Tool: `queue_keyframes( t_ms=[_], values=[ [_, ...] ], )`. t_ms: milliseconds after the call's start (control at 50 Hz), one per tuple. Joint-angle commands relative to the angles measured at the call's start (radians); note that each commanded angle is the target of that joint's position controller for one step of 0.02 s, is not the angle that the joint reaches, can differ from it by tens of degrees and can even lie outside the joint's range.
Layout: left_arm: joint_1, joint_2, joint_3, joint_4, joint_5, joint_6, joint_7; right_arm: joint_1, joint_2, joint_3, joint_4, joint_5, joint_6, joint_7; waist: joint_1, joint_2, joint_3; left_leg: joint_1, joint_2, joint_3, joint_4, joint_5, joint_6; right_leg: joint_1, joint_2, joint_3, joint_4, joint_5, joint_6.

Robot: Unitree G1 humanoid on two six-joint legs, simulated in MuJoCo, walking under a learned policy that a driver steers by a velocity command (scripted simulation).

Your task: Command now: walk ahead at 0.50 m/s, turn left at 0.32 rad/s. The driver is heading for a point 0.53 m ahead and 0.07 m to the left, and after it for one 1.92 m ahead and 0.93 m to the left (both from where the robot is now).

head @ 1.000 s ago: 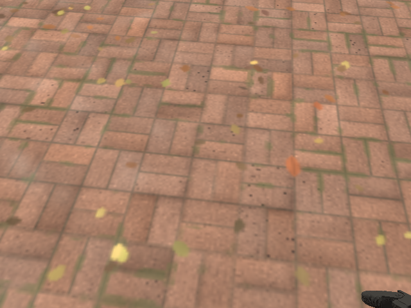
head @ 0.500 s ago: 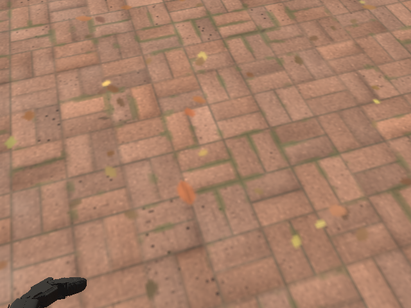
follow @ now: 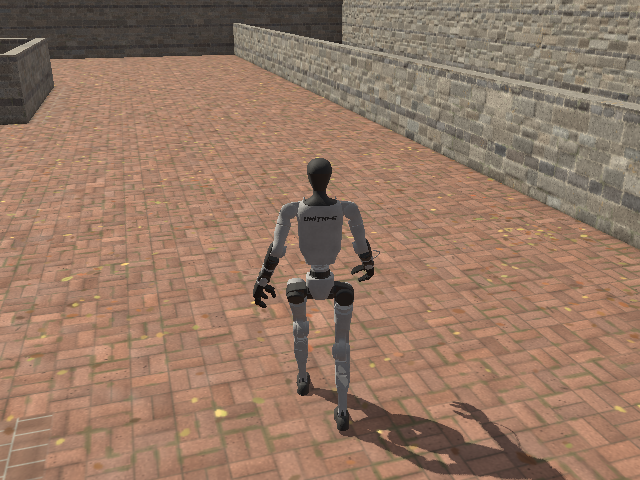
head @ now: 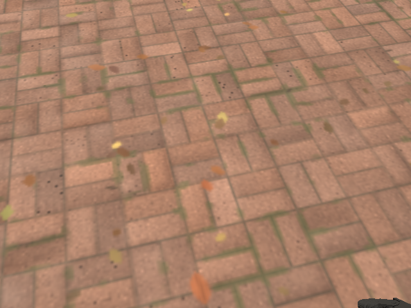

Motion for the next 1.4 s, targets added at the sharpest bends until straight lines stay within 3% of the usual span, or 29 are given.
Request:
queue_keyframes(
  t_ms=[20, 40, 60, 100, 180, 280, 380, 440, 460, 480, 500, 520, 580, 680, 880, 900, 920, 940, 960, 980, 1020, 1080, 1200, 1280, 1300, 1320, 1340, 1380, 1400],
  values=[
    [0.071, 0.06, -0.004, -0.095, 0.018, -0.046, -0.003, 0.337, -0.228, -0.081, 0.001, 0.016, 0.003, -0.008, -0.133, 0.258, -0.383, 0.888, 0.354, -0.816, -0.214, -0.141, 0.311, -0.639, 0.056, 0.052, 0.746, -0.047, 0.053],
    [-0.008, 0.126, 0.008, -0.119, -0.014, -0.068, -0.02, 0.3, -0.182, -0.065, -0.009, 0.021, 0.009, -0.015, -0.15, 0.17, -0.274, 0.828, 0.341, -0.757, -0.249, -0.283, 0.263, -0.75, -0.011, 0.122, 0.803, -0.024, 0.038],
    [-0.096, 0.127, 0.005, -0.143, -0.029, -0.082, -0.025, 0.248, -0.167, -0.062, -0.027, 0.01, 0.015, -0.02, -0.145, 0.078, -0.164, 0.693, 0.305, -0.639, -0.265, -0.267, 0.23, -0.764, -0.052, 0.102, 0.763, 0.046, 0.027],
    [-0.144, 0.12, 0.012, -0.157, 0.007, -0.088, -0.018, 0.178, -0.135, -0.05, -0.045, -0.007, 0.016, -0.026, -0.084, -0.001, -0.046, 0.464, 0.235, -0.489, -0.304, -0.064, 0.201, -0.697, -0.113, 0.081, 0.593, 0.137, 0.03],
    [-0.119, 0.078, 0.004, -0.156, 0.021, -0.063, -0.007, 0.172, -0.149, -0.054, -0.051, 0.0, 0.017, -0.043, -0.042, 0.054, -0.036, 0.324, 0.179, -0.379, -0.339, 0.156, 0.215, -0.624, -0.115, 0.046, 0.428, 0.192, 0.089],
    [-0.31, 0.03, -0.016, -0.192, 0.013, -0.069, -0.012, 0.242, -0.177, -0.067, -0.017, 0.016, 0.035, -0.069, -0.106, 0.071, -0.018, 0.24, 0.101, -0.296, -0.317, 0.128, 0.142, -0.517, -0.053, 0.028, 0.078, 0.514, 0.12],
    [-0.396, 0.069, 0.0, -0.21, -0.008, -0.088, -0.03, 0.304, -0.169, -0.069, 0.006, 0.023, 0.056, -0.079, -0.122, 0.093, -0.018, 0.357, 0.144, -0.425, -0.228, 0.031, 0.113, -0.46, -0.02, 0.068, -0.079, 0.496, 0.094],
    [-0.264, 0.114, 0.028, -0.177, -0.008, -0.1, -0.024, 0.267, -0.152, -0.067, -0.006, 0.017, 0.064, -0.079, -0.038, 0.122, -0.062, 0.37, 0.125, -0.453, -0.094, 0.116, 0.072, -0.263, -0.032, 0.052, -0.157, 0.433, 0.03],
    [-0.137, 0.153, 0.043, -0.161, 0.008, -0.104, -0.016, 0.253, -0.106, -0.05, -0.023, 0.008, 0.06, -0.073, 0.025, 0.083, -0.178, 0.291, 0.079, -0.399, 0.1, 0.09, 0.041, -0.032, -0.138, 0.131, -0.125, 0.416, -0.028],
    [-0.006, 0.233, 0.064, -0.146, 0.024, -0.096, -0.008, 0.348, -0.039, -0.029, -0.044, 0.01, 0.052, -0.073, 0.026, -0.113, -0.334, 0.011, -0.054, -0.259, 0.423, -0.205, -0.029, 0.332, -0.36, 0.448, -0.122, 0.323, -0.155],
    [0.036, 0.214, 0.065, -0.113, -0.001, -0.081, -0.018, 0.407, -0.064, -0.024, -0.059, 0.025, 0.045, -0.073, 0.008, -0.328, -0.37, -0.211, -0.044, -0.202, 0.63, -0.525, -0.052, 0.406, -0.484, 0.769, -0.208, 0.093, -0.238],
    [-0.031, 0.13, 0.043, -0.135, -0.005, -0.075, -0.015, 0.342, -0.156, -0.048, -0.045, 0.029, 0.049, -0.074, 0.022, -0.192, -0.213, -0.272, 0.012, -0.218, 0.712, -0.463, -0.068, 0.269, -0.449, 0.672, -0.236, 0.087, -0.204],
    [-0.163, 0.05, 0.013, -0.136, 0.012, -0.062, -0.015, 0.215, -0.156, -0.067, -0.074, 0.001, 0.071, -0.076, -0.032, -0.076, -0.026, -0.182, 0.077, -0.161, 0.656, -0.349, -0.106, -0.052, -0.324, 0.274, -0.233, 0.698, -0.149],
    [-0.211, 0.112, 0.034, -0.089, 0.007, -0.053, -0.008, 0.197, -0.071, -0.047, -0.108, 0.006, 0.103, -0.067, -0.065, -0.122, -0.042, -0.113, 0.101, -0.084, 0.452, -0.217, -0.14, -0.143, -0.299, 0.056, -0.295, 0.919, -0.175],
    [-0.219, 0.176, 0.053, -0.033, -0.044, -0.006, 0.007, 0.097, -0.118, -0.074, -0.178, -0.001, 0.105, -0.015, -0.061, -0.092, -0.073, 0.105, 0.041, 0.014, -0.007, -0.057, -0.032, -0.058, -0.299, -0.112, -0.088, 0.862, -0.087],
    [-0.205, 0.157, 0.049, -0.028, -0.043, -0.004, 0.007, 0.168, -0.147, -0.091, -0.16, -0.004, 0.103, -0.022, -0.093, -0.058, -0.107, 0.229, 0.003, 0.027, -0.087, 0.024, -0.002, -0.091, -0.254, -0.148, 0.047, 0.856, -0.053],
    [-0.152, 0.131, 0.039, -0.031, -0.015, -0.008, 0.004, 0.248, -0.237, -0.12, -0.156, -0.005, 0.104, -0.043, -0.116, 0.082, -0.172, 0.444, 0.107, -0.137, -0.111, 0.426, 0.062, -0.247, -0.177, -0.183, 0.276, 0.632, 0.02],
    [-0.102, 0.049, 0.006, -0.07, 0.04, -0.012, -0.004, 0.238, -0.333, -0.126, -0.187, -0.026, 0.103, -0.06, -0.057, 0.322, -0.246, 0.688, 0.391, -0.557, -0.084, 0.793, 0.29, -0.605, -0.006, -0.163, 0.633, -0.192, 0.107],
    [-0.111, 0.091, 0.007, -0.055, 0.032, -0.011, -0.017, 0.248, -0.266, -0.102, -0.205, -0.021, 0.097, -0.057, -0.107, 0.2, -0.407, 0.72, 0.427, -0.613, -0.091, 0.789, 0.366, -0.614, -0.017, 0.054, 0.777, -0.262, 0.114],
    [-0.158, 0.135, 0.016, -0.074, -0.012, -0.005, -0.02, 0.195, -0.236, -0.1, -0.203, -0.02, 0.093, -0.049, -0.107, 0.161, -0.352, 0.637, 0.389, -0.564, -0.143, 0.531, 0.346, -0.671, -0.035, 0.067, 0.781, -0.167, 0.106],
    [-0.217, 0.131, 0.021, -0.069, -0.004, 0.016, 0.003, 0.098, -0.177, -0.085, -0.201, 0.008, 0.102, -0.059, -0.071, 0.059, -0.182, 0.437, 0.264, -0.428, -0.187, 0.238, 0.202, -0.655, -0.09, 0.063, 0.617, -0.034, 0.101],
    [-0.193, 0.098, 0.014, -0.06, 0.001, 0.032, 0.005, 0.055, -0.189, -0.087, -0.213, -0.016, 0.12, -0.073, -0.03, 0.103, -0.141, 0.258, 0.188, -0.356, -0.214, 0.226, 0.171, -0.497, -0.045, 0.023, 0.427, 0.039, 0.121],
    [-0.219, 0.082, 0.007, -0.071, -0.003, 0.032, -0.001, 0.064, -0.203, -0.098, -0.2, -0.006, 0.128, -0.087, -0.053, 0.148, -0.16, 0.221, 0.173, -0.441, -0.217, 0.009, 0.149, -0.387, -0.013, 0.053, 0.205, 0.13, 0.115],
    [-0.165, 0.06, 0.006, -0.056, 0.004, 0.021, -0.021, 0.047, -0.139, -0.069, -0.187, -0.007, 0.135, -0.081, -0.031, 0.154, -0.162, 0.194, 0.159, -0.418, -0.145, -0.069, 0.087, -0.229, -0.042, 0.007, -0.026, 0.274, 0.069],
    [-0.172, 0.054, 0.001, -0.063, 0.022, 0.018, -0.025, 0.098, -0.09, -0.051, -0.162, -0.014, 0.131, -0.078, -0.038, 0.117, -0.148, 0.162, 0.118, -0.38, -0.115, -0.15, 0.035, -0.165, -0.083, 0.04, -0.126, 0.332, 0.045],
    [-0.192, 0.096, 0.0, -0.081, 0.049, 0.016, -0.025, 0.17, -0.032, -0.032, -0.138, -0.036, 0.126, -0.076, -0.088, -0.056, -0.135, 0.123, 0.018, -0.272, 0.036, -0.328, -0.035, -0.141, -0.249, 0.241, -0.233, 0.378, -0.013],
    [-0.263, 0.099, -0.01, -0.08, 0.067, 0.015, -0.027, 0.175, -0.06, -0.043, -0.157, -0.034, 0.121, -0.077, -0.145, -0.23, -0.057, 0.156, -0.024, -0.176, 0.035, -0.403, -0.079, -0.325, -0.341, 0.389, -0.294, 0.317, -0.138],
    [-0.349, 0.044, -0.026, -0.108, 0.037, 0.009, -0.026, 0.114, -0.096, -0.052, -0.126, -0.047, 0.109, -0.081, -0.123, -0.163, -0.008, 0.293, 0.023, -0.163, -0.047, -0.196, -0.103, -0.404, -0.223, 0.295, -0.295, 0.08, -0.082],
    [-0.299, 0.086, -0.015, -0.091, 0.019, 0.009, -0.025, 0.076, -0.086, -0.052, -0.114, -0.052, 0.108, -0.084, -0.09, -0.143, -0.006, 0.328, 0.015, -0.152, -0.069, -0.136, -0.108, -0.398, -0.179, 0.259, -0.285, 0.016, -0.045]
  ],
)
